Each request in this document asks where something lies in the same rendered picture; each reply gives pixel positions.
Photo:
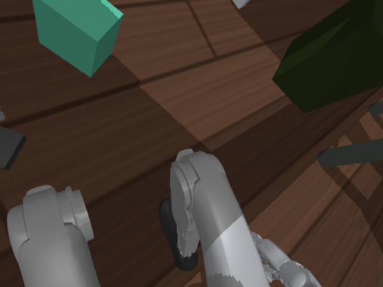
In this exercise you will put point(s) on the right robot hand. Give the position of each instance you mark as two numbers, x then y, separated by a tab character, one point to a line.
272	256

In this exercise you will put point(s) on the right robot foot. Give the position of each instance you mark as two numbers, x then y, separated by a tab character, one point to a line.
169	228

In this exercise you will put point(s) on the right robot arm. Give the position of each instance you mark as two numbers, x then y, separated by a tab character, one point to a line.
293	274

